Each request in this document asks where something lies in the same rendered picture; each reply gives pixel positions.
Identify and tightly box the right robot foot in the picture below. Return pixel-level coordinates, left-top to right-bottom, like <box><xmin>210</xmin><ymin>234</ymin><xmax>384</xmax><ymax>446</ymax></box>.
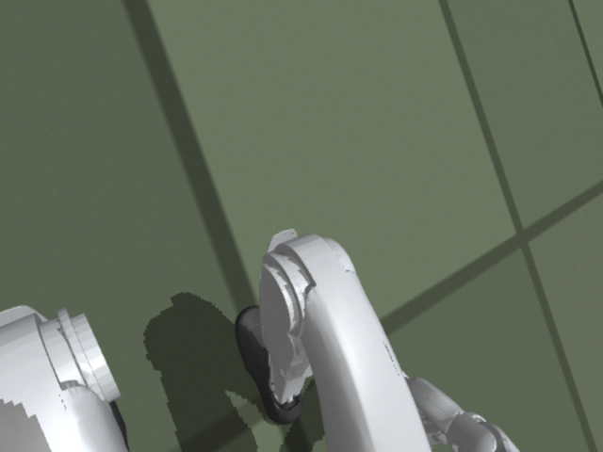
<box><xmin>235</xmin><ymin>306</ymin><xmax>303</xmax><ymax>425</ymax></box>

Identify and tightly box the left robot foot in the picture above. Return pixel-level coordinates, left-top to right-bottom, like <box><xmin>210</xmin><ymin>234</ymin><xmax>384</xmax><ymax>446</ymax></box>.
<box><xmin>109</xmin><ymin>400</ymin><xmax>130</xmax><ymax>452</ymax></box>

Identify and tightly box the right robot hand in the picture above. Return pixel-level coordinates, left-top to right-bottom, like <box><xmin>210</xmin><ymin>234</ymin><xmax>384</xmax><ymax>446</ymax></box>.
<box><xmin>402</xmin><ymin>371</ymin><xmax>465</xmax><ymax>449</ymax></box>

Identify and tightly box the right robot arm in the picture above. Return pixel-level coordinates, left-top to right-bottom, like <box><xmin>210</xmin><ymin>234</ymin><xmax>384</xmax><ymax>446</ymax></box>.
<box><xmin>447</xmin><ymin>412</ymin><xmax>520</xmax><ymax>452</ymax></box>

